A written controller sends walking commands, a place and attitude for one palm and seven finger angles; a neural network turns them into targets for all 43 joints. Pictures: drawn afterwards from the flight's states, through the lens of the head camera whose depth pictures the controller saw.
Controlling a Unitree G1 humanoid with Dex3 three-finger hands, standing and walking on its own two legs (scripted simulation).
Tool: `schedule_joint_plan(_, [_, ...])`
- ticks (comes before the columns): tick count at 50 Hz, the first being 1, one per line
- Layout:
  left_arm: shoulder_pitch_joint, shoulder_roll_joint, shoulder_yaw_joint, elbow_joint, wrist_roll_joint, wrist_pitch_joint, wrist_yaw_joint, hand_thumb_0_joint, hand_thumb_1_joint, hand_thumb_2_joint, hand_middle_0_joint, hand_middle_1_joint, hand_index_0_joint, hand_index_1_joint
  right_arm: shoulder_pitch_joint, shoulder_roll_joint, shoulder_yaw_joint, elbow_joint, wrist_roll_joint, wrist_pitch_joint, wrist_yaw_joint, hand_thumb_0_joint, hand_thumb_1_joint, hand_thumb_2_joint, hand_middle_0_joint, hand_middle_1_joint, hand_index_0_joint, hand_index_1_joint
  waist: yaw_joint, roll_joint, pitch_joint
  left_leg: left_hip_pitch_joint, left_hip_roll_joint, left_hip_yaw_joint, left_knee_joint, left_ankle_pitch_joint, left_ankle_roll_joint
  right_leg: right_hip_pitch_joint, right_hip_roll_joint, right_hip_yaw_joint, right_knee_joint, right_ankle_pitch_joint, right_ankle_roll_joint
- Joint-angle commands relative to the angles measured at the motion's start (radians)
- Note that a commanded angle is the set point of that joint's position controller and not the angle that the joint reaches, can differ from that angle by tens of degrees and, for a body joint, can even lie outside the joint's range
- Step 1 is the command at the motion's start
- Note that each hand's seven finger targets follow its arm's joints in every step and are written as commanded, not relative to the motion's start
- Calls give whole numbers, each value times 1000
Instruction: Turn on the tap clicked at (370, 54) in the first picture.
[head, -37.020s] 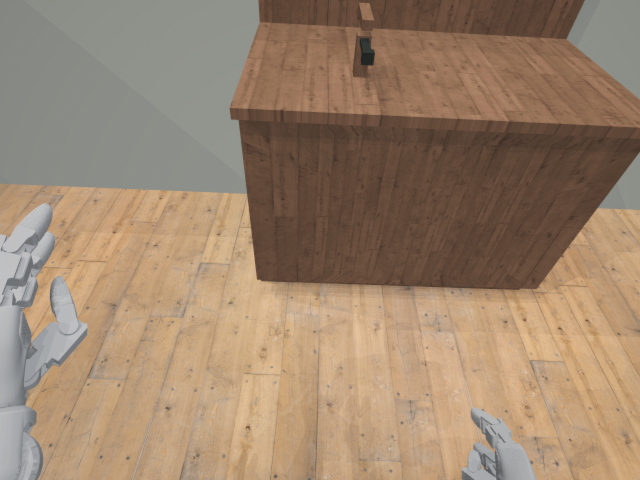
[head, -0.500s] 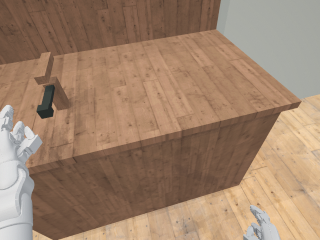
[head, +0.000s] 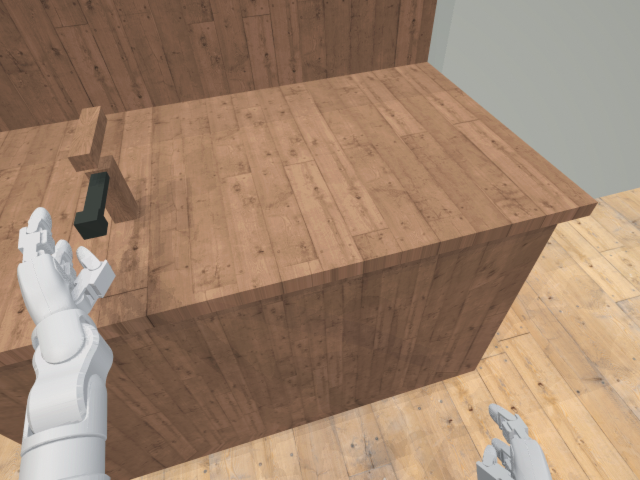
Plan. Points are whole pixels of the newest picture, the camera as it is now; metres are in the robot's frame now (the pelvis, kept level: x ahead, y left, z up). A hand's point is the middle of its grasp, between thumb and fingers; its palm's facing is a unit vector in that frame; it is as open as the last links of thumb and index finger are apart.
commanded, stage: push the lever round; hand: left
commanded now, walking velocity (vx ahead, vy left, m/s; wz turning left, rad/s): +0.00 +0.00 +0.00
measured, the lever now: (91, 223) +0.38 +0.34 +0.14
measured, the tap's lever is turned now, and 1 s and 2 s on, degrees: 0 0 0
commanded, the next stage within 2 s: none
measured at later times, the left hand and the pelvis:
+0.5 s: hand (136, 262) +0.32 +0.25 +0.14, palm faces +0.69 -0.72 -0.04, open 7.8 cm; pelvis +0.00 +0.01 +0.00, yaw +1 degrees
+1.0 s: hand (161, 244) +0.34 +0.23 +0.14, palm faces +0.76 -0.65 -0.05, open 7.8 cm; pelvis +0.00 +0.00 +0.00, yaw +1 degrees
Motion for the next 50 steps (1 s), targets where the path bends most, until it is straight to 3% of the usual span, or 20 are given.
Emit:
schedule_joint_plan(1, [-310, 201, 3, -254, 29, -71, 30, 0, 900, 900, -150, -150, -150, -150, -142, -101, -32, -154, -11, -53, -12, 0, -900, -900, 200, 300, 200, 300, 3, -8, -185, -70, 0, -5, -102, 151, 20, 217, -59, 98, -113, 79, 58])
schedule_joint_plan(5, [-337, 171, -36, -259, 37, -57, 49, 0, 900, 900, -150, -150, -150, -150, -150, -100, -30, -148, -13, -45, -16, 0, -900, -900, 200, 300, 200, 300, -2, -11, -188, -56, -1, -13, -108, 151, 17, 212, -59, 92, -116, 76, 55])
schedule_joint_plan(9, [-310, 148, -48, -294, 48, -45, 84, 0, 900, 900, -150, -150, -150, -150, -154, -102, -34, -153, -21, -35, -14, 0, -900, -900, 200, 300, 200, 300, 18, 6, -235, -23, -3, -18, -111, 212, 8, 242, -57, 77, -98, 139, 46])
schedule_joint_plan(10, [-317, 118, -79, -298, 53, -43, 92, 0, 900, 900, -150, -150, -150, -150, -157, -95, -32, -151, -23, -33, -11, 0, -900, -900, 200, 300, 200, 300, 9, -7, -234, -13, 0, -19, -113, 232, 4, 238, -56, 69, -95, 156, 47])
schedule_joint_plan(12, [-270, 87, -97, -303, 57, -33, 113, 0, 900, 900, -150, -150, -150, -150, -161, -94, -33, -157, -27, -23, -5, 0, -900, -900, 200, 300, 200, 300, 18, -26, -225, -11, 0, -19, -115, 249, 1, 241, -55, 64, -94, 170, 47])
schedule_joint_plan(14, [-294, 93, -95, -307, 69, -19, 137, 0, 900, 900, -150, -150, -150, -150, -169, -94, -33, -155, -25, -9, -3, 0, -900, -900, 200, 300, 200, 300, 19, -18, -210, -8, 3, -24, -121, 252, -6, 237, -54, 61, -97, 164, 43])
schedule_joint_plan(17, [-281, 48, -130, -328, 84, -6, 173, 0, 900, 900, -150, -150, -150, -150, -179, -86, -33, -161, -32, 7, 4, 0, -900, -900, 200, 300, 200, 300, 20, -41, -210, 3, 4, -23, -122, 278, -11, 244, -54, 57, -96, 180, 42])
schedule_joint_plan(19, [-287, 69, -110, -348, 94, 4, 201, 0, 900, 900, -150, -150, -150, -150, -190, -86, -34, -162, -34, 19, 5, 0, -900, -900, 200, 300, 200, 300, 26, -32, -223, 4, 3, -24, -125, 273, -11, 255, -55, 59, -98, 172, 40])
schedule_joint_plan(22, [-333, 36, -141, -310, 109, 25, 231, 0, 900, 900, -150, -150, -150, -150, -208, -78, -28, -155, -38, 36, 5, 0, -900, -900, 200, 300, 200, 300, 11, -61, -181, -13, 2, -20, -127, 226, -1, 235, -58, 65, -116, 128, 46])
schedule_joint_plan(26, [-379, 16, -169, -321, 131, 35, 263, 0, 900, 900, -150, -150, -150, -150, -221, -71, -27, -152, -42, 50, 4, 0, -900, -900, 200, 300, 200, 300, 10, -10, -204, 3, 0, -21, -127, 230, -7, 238, -59, 68, -115, 121, 39])
schedule_joint_plan(28, [-403, -4, -193, -311, 137, 38, 273, 0, 900, 900, -150, -150, -150, -150, -219, -71, -26, -146, -48, 52, 6, 0, -900, -900, 200, 300, 200, 300, 2, -30, -207, 5, -1, -23, -122, 237, -5, 238, -60, 65, -113, 134, 40])
schedule_joint_plan(29, [-395, 7, -176, -308, 137, 40, 278, 0, 900, 900, -150, -150, -150, -150, -222, -73, -30, -146, -45, 56, 5, 0, -900, -900, 200, 300, 200, 300, 9, -13, -221, 7, -1, -22, -120, 238, -6, 243, -60, 68, -113, 136, 39])
schedule_joint_plan(32, [-415, -22, -199, -257, 133, 49, 289, 0, 900, 900, -150, -150, -150, -150, -229, -68, -26, -141, -46, 65, 4, 0, -900, -900, 200, 300, 200, 300, 0, -61, -195, -15, -4, -21, -122, 194, 4, 237, -63, 74, -130, 96, 47])
schedule_joint_plan(34, [-456, 14, -162, -229, 136, 53, 304, 0, 900, 900, -150, -150, -150, -150, -237, -73, -27, -134, -44, 67, 0, 0, -900, -900, 200, 300, 200, 300, -2, -73, -182, -31, -4, -24, -124, 158, 9, 228, -65, 82, -144, 52, 49])
schedule_joint_plan(36, [-515, -10, -187, -221, 141, 48, 319, 0, 900, 900, -150, -150, -150, -150, -244, -68, -26, -132, -46, 66, 0, 0, -900, -900, 200, 300, 200, 300, -9, -58, -184, -30, -6, -21, -124, 132, 12, 215, -70, 87, -151, 18, 51])
schedule_joint_plan(39, [-523, 11, -155, -199, 154, 42, 347, 0, 900, 900, -150, -150, -150, -150, -238, -71, -33, -126, -49, 68, 4, 0, -900, -900, 200, 300, 200, 300, 2, -43, -231, -32, -7, -20, -116, 161, 8, 236, -70, 87, -136, 49, 48])
schedule_joint_plan(43, [-537, -22, -179, -172, 166, 40, 373, 0, 900, 900, -150, -150, -150, -150, -225, -66, -38, -122, -55, 70, 13, 0, -900, -900, 200, 300, 200, 300, -1, -34, -261, -35, -5, -13, -101, 211, 6, 252, -74, 86, -117, 128, 49])
schedule_joint_plan(44, [-521, 3, -148, -171, 166, 40, 382, 0, 900, 900, -150, -150, -150, -150, -226, -73, -43, -123, -54, 73, 15, 0, -900, -900, 200, 300, 200, 300, 8, -27, -285, -37, -6, -15, -99, 217, 4, 264, -72, 87, -112, 134, 46])
schedule_joint_plan(45, [-520, -39, -186, -165, 165, 41, 384, 0, 900, 900, -150, -150, -150, -150, -224, -66, -41, -124, -54, 74, 17, 0, -900, -900, 200, 300, 200, 300, 3, -52, -274, -36, -4, -15, -103, 228, 6, 263, -74, 81, -111, 151, 50])
schedule_joint_plan(50, [-547, -53, -186, -142, 166, 49, 414, 0, 900, 900, -150, -150, -150, -150, -226, -69, -46, -119, -53, 77, 24, 0, -900, -900, 200, 300, 200, 300, -2, -80, -250, -45, -3, -12, -104, 215, 7, 247, -74, 80, -118, 133, 53])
